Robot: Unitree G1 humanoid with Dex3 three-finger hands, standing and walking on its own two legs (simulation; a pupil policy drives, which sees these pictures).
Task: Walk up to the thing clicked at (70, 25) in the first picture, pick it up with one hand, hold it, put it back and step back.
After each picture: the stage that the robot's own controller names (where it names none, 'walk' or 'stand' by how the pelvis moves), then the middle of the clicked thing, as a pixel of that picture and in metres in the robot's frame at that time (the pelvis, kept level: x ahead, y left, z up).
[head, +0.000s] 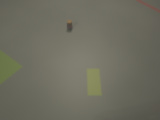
stand; (69, 25) +1.63 +0.17 -0.72
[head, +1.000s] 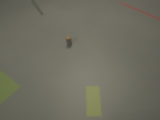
rise first; (68, 41) +1.50 +0.30 -0.71
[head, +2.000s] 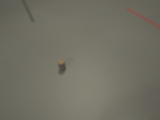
walk; (61, 65) +0.97 +0.30 -0.71
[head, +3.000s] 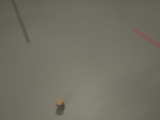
walk; (60, 104) +0.59 +0.24 -0.71
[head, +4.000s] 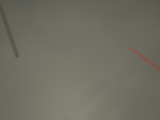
stand; out of the picture +0.38 +0.16 -0.70
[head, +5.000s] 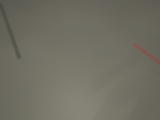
stand; out of the picture +0.34 +0.18 -0.72
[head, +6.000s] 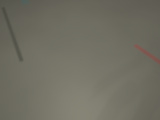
stand; out of the picture +0.34 +0.18 -0.72
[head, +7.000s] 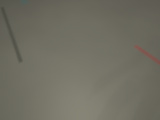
stand; out of the picture +0.32 +0.18 -0.73
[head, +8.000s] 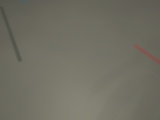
stand; out of the picture +0.32 +0.18 -0.73
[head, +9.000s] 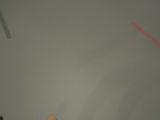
go down; out of the picture +0.34 +0.18 -0.69
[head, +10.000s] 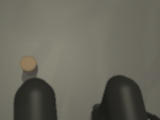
go down; (29, 66) +0.41 +0.20 -0.30
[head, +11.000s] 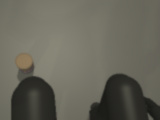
close in; (25, 64) +0.41 +0.21 -0.28
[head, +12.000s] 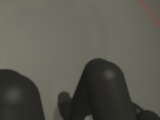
close in; out of the picture +0.41 +0.24 -0.22
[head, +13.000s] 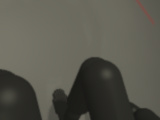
close; out of the picture +0.40 +0.25 -0.22
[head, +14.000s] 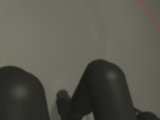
lift; out of the picture +0.37 +0.23 -0.22
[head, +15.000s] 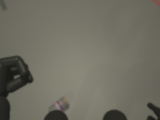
lift; (59, 106) +0.35 +0.14 -0.55
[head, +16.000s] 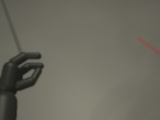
go down; out of the picture +0.30 +0.13 -0.70
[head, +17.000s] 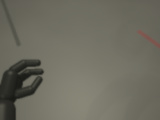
stand; out of the picture +0.30 +0.13 -0.69
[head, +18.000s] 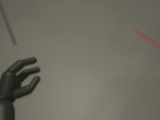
stand; out of the picture +0.30 +0.13 -0.69
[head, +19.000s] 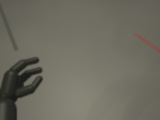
stand; out of the picture +0.29 +0.13 -0.70
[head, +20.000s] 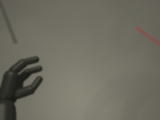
stand; out of the picture +0.30 +0.12 -0.68
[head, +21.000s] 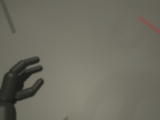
stand; out of the picture +0.31 +0.12 -0.65
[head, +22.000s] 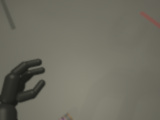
stand; out of the picture +0.31 +0.13 -0.63
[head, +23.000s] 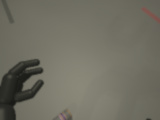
stand; (62, 118) +0.32 +0.13 -0.62
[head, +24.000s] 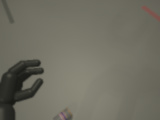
stand; (62, 117) +0.32 +0.13 -0.62
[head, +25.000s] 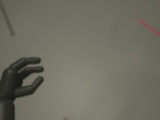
stand; out of the picture +0.31 +0.13 -0.66
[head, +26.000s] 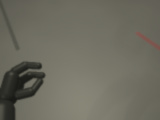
stand; out of the picture +0.30 +0.14 -0.70
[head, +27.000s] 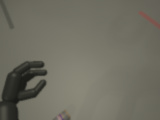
stand; (61, 119) +0.33 +0.14 -0.64
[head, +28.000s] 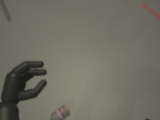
stand; (60, 113) +0.33 +0.14 -0.61
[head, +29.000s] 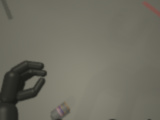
close; (60, 111) +0.34 +0.15 -0.60
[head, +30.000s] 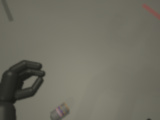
close; (59, 111) +0.35 +0.15 -0.61
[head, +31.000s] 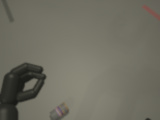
close; (59, 111) +0.35 +0.15 -0.61
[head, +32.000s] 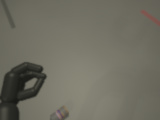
hold; (59, 114) +0.35 +0.16 -0.63
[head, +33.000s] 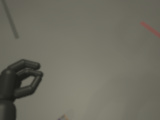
hold; out of the picture +0.34 +0.16 -0.65
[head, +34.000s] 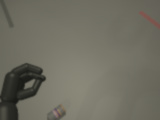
hold; (56, 113) +0.36 +0.17 -0.64
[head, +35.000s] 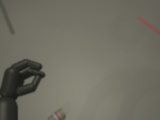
hold; (56, 116) +0.36 +0.17 -0.66
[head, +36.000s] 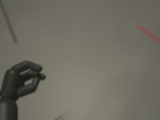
hold; out of the picture +0.36 +0.18 -0.68
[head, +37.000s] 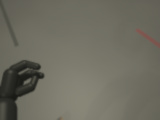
close; out of the picture +0.36 +0.18 -0.69
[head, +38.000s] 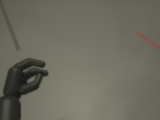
close; out of the picture +0.37 +0.19 -0.69
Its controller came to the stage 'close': yes
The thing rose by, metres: 0.23
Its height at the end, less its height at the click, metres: -0.02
